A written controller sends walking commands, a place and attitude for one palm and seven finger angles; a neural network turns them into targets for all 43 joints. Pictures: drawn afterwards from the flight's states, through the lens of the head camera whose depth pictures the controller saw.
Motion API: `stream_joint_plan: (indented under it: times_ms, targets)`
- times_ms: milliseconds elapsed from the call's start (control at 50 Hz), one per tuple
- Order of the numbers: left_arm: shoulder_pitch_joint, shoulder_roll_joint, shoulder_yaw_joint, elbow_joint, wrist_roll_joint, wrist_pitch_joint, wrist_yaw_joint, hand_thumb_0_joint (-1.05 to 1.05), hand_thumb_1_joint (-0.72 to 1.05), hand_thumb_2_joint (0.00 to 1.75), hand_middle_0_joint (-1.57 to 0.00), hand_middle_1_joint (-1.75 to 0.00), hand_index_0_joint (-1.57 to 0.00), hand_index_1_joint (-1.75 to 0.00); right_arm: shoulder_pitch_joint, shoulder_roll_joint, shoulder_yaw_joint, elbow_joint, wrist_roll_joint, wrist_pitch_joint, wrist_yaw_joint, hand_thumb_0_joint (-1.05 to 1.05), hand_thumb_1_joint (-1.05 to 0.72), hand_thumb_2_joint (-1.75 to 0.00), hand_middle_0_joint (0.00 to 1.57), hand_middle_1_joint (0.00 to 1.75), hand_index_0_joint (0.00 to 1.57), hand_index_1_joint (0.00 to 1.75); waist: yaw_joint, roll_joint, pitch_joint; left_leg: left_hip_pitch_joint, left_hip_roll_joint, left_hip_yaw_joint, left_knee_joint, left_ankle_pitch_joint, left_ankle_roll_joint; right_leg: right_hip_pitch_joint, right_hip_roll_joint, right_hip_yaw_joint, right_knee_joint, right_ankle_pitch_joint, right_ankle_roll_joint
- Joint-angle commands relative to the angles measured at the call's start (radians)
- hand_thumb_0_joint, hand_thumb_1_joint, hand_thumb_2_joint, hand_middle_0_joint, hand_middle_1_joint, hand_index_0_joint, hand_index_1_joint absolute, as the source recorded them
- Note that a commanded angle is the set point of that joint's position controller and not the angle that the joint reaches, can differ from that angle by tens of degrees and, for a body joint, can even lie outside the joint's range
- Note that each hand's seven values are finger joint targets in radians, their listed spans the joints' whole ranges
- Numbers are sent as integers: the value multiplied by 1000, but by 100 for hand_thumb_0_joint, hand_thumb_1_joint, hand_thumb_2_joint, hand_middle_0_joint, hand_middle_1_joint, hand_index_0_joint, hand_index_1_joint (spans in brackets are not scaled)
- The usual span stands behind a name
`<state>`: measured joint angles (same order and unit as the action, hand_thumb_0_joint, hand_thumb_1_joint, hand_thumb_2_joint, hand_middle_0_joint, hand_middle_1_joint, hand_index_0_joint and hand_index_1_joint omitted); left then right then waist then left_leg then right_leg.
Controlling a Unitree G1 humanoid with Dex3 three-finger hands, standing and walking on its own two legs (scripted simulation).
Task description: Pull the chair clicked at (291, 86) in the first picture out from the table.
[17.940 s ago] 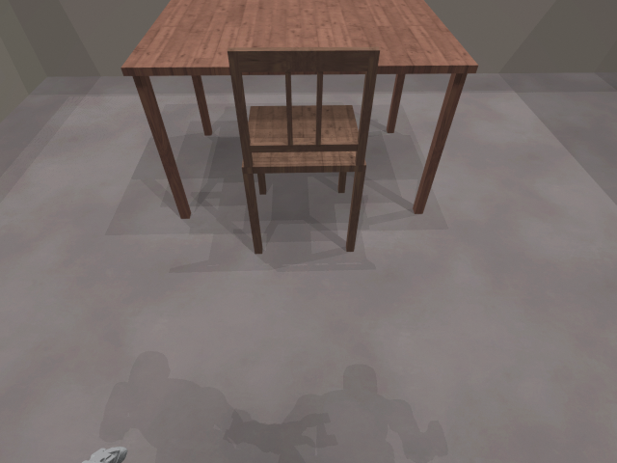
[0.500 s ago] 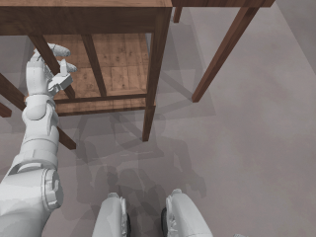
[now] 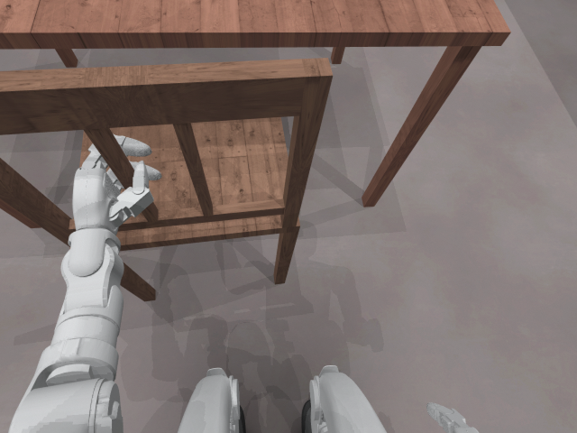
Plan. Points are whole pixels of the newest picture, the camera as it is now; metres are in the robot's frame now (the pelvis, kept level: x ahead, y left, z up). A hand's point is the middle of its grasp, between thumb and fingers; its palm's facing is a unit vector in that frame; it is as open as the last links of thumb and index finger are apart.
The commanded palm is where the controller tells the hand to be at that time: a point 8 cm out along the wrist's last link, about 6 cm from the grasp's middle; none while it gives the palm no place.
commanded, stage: step backward, pulling the chair out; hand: left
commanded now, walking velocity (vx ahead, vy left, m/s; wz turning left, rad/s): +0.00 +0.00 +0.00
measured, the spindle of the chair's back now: (129, 179) +0.46 +0.21 +0.00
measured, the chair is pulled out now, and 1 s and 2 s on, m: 0.03 0.17 0.25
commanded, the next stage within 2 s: none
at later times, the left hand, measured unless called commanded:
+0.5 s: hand (156, 209) +0.40 +0.16 +0.03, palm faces +0.06 -0.99 -0.15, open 4.9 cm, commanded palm +0.38 +0.21 +0.03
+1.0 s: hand (171, 285) +0.30 +0.13 +0.03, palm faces +0.09 -0.98 -0.17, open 4.9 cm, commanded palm +0.31 +0.18 +0.04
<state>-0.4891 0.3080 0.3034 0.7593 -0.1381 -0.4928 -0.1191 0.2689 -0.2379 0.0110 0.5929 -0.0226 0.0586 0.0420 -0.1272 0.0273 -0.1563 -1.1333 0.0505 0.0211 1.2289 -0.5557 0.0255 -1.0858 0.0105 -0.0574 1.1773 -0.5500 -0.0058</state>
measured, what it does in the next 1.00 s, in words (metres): rises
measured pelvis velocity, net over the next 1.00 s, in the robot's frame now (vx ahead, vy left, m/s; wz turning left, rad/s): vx -0.07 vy -0.01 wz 0.04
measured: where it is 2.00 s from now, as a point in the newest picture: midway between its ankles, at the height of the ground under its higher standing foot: outside the picture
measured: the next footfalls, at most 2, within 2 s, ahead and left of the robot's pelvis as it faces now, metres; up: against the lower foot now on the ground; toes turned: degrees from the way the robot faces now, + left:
left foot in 1.66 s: -0.18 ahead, +0.16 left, +0.00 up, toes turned +5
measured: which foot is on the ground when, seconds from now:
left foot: down 0.00-1.00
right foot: down 0.00-1.00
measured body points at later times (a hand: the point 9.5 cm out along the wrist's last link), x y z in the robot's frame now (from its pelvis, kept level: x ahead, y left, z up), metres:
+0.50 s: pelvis -0.01 +0.01 +0.09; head +0.10 +0.03 +0.52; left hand +0.39 +0.21 +0.04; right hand +0.05 -0.26 -0.03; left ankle +0.00 +0.10 -0.63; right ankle +0.00 -0.12 -0.63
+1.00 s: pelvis -0.07 -0.01 +0.09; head +0.02 -0.02 +0.53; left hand +0.29 +0.18 +0.04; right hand +0.00 -0.29 -0.04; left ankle +0.00 +0.10 -0.63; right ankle +0.00 -0.12 -0.63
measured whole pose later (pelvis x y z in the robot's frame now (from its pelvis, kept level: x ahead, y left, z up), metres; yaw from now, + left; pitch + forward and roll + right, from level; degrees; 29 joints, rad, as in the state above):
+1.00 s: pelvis -0.07 -0.01 +0.09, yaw +2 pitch +5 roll -1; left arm -0.55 0.18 0.09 1.12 -0.08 -0.24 0.12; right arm 0.22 -0.28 0.00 0.76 0.06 -0.03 -0.12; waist -0.09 0.04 0.12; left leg -0.52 0.02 0.03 0.63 -0.26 0.00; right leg -0.48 0.00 -0.06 0.58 -0.19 -0.01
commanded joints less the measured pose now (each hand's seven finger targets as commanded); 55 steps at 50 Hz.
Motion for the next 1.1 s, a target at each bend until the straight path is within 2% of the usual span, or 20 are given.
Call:
stream_joint_plan:
  times_ms: [0, 40, 60, 80, 120, 140, 200, 240, 340, 400, 560, 620, 680, 780, 840, 920, 940, 960, 1020, 1080]
  targets:
    - [-280, 186, 42, -186, -2, -83, -4, 0, 90, 90, -50, -145, -50, -145, 137, -164, -67, -44, 0, -25, -18, 0, -90, -90, 20, 30, 20, 30, 9, 75, -484, 378, -20, -56, -86, 583, -16, 219, 16, 21, -78, 512, -14]
    - [-400, 169, 9, -204, -1, -91, -4, 0, 90, 90, -50, -145, -50, -145, 132, -163, -65, -33, 0, -31, -25, 0, -90, -90, 20, 30, 20, 30, -22, 100, -473, 387, -21, -60, -78, 558, -13, 184, 14, 23, -79, 491, -13]
    - [-519, 423, 15, -370, 123, 34, 98, 0, 90, 90, -50, -145, -50, -145, 136, -157, -62, -109, 56, 27, -52, 0, -90, -90, 20, 30, 20, 30, 64, 211, -726, 701, -14, -31, -282, 503, -6, 595, -60, 105, -268, 559, -39]
    - [-513, 338, -26, -397, 116, 103, 143, 0, 90, 90, -50, -145, -50, -145, 149, -134, -66, -134, 67, 30, -83, 0, -90, -90, 20, 30, 20, 30, 37, 222, -685, 754, -24, -24, -324, 545, 0, 640, -55, 94, -315, 703, -30]
    - [-375, 260, -67, -339, 122, 190, 181, 0, 90, 90, -50, -145, -50, -145, 142, -134, -61, -126, 73, 34, -109, 0, -90, -90, 20, 30, 20, 30, 31, 182, -616, 754, -8, -43, -346, 661, -1, 630, -68, 85, -320, 817, -21]
    - [-311, 200, -112, -267, 122, 229, 188, 0, 90, 90, -50, -145, -50, -145, 131, -142, -54, -121, 76, 44, -118, 0, -90, -90, 20, 30, 20, 30, 28, 181, -550, 795, 20, -100, -401, 716, -11, 547, -59, 46, -313, 692, -15]
    - [-268, 145, -146, -48, 126, 296, 218, 0, 90, 90, -50, -145, -50, -145, 136, -146, -43, -70, 68, 64, -128, 0, -90, -90, 20, 30, 20, 30, 21, 29, -388, 674, 49, -84, -421, 742, 10, 647, -80, 69, -399, 806, 9]
    - [-373, 179, -139, 16, 132, 288, 235, 0, 90, 90, -50, -145, -50, -145, 144, -163, -44, -49, 65, 64, -137, 0, -90, -90, 20, 30, 20, 30, 9, -18, -367, 663, 52, -74, -472, 722, -1, 741, -113, 76, -441, 903, 12]
    - [-422, 154, -176, 137, 136, 261, 228, 0, 90, 90, -50, -145, -50, -145, 130, -171, -51, -2, 65, 45, -148, 0, -90, -90, 20, 30, 20, 30, 36, 159, -306, 809, 99, -113, -558, 887, 1, 719, -103, 77, -501, 783, 11]
    - [-412, 113, -201, 145, 125, 251, 215, 0, 90, 90, -50, -145, -50, -145, 117, -167, -54, 10, 66, 25, -150, 0, -90, -90, 20, 30, 20, 30, 47, 190, -294, 868, 122, -144, -588, 925, 5, 708, -85, 78, -526, 676, 7]
    - [-356, 94, -207, 87, 120, 227, 203, 0, 90, 90, -50, -145, -50, -145, 87, -165, -67, 17, 60, -11, -154, 0, -90, -90, 20, 30, 20, 30, 55, 162, -314, 971, 160, -166, -640, 1002, 15, 722, -63, 79, -540, 590, 9]
    - [-366, 95, -205, 71, 118, 220, 204, 0, 90, 90, -50, -145, -50, -145, 68, -161, -68, 18, 60, -25, -154, 0, -90, -90, 20, 30, 20, 30, 60, 149, -298, 942, 177, -164, -668, 889, 26, 737, -62, 83, -538, 511, 8]
    - [-372, 117, -193, 80, 114, 218, 209, 0, 90, 90, -50, -145, -50, -145, 56, -163, -67, 27, 66, -41, -159, 0, -90, -90, 20, 30, 20, 30, 67, 121, -278, 868, 169, -151, -680, 749, 26, 783, -76, 93, -552, 544, 5]
    - [-404, 144, -196, 122, 109, 210, 226, 0, 90, 90, -50, -145, -50, -145, 59, -162, -65, 59, 78, -75, -170, 0, -90, -90, 20, 30, 20, 30, 57, 28, -254, 780, 95, -95, -648, 470, -4, 813, -144, 151, -636, 566, -8]
    - [-423, 187, -184, 151, 111, 204, 241, 0, 90, 90, -50, -145, -50, -145, 56, -170, -67, 77, 83, -97, -174, 0, -90, -90, 20, 30, 20, 30, 51, -22, -219, 811, 27, -52, -587, 317, -25, 758, -217, 221, -749, 465, -24]
    - [-430, 153, -220, 166, 105, 202, 249, 0, 90, 90, -50, -145, -50, -145, 18, -168, -56, 94, 91, -119, -171, 0, -90, -90, 20, 30, 20, 30, 62, -74, -166, 823, -8, -42, -567, 190, -30, 735, -271, 242, -843, 287, -23]
    - [-425, 167, -209, 166, 103, 203, 253, 0, 90, 90, -50, -145, -50, -145, 18, -180, -58, 100, 91, -123, -175, 0, -90, -90, 20, 30, 20, 30, 62, -59, -160, 842, -8, -46, -585, 211, -29, 725, -263, 229, -843, 287, -22]
    - [-411, 134, -231, 171, 104, 202, 251, 0, 90, 90, -50, -145, -50, -145, 18, -174, -52, 108, 90, -129, -177, 0, -90, -90, 20, 30, 20, 30, 63, -58, -165, 850, 5, -57, -627, 256, -25, 740, -242, 190, -815, 309, -16]
    - [-426, 97, -257, 142, 98, 185, 246, 0, 90, 90, -50, -145, -50, -145, 0, -178, -47, 99, 93, -143, -189, 0, -90, -90, 20, 30, 20, 30, 73, -5, -185, 846, 71, -120, -725, 386, 4, 759, -139, 118, -699, 346, 16]
    - [-431, 52, -289, 136, 88, 186, 238, 0, 90, 90, -50, -145, -50, -145, -19, -176, -41, 74, 90, -147, -186, 0, -90, -90, 20, 30, 20, 30, 82, 91, -136, 795, 159, -233, -848, 208, 49, 725, -69, 86, -564, 133, 7]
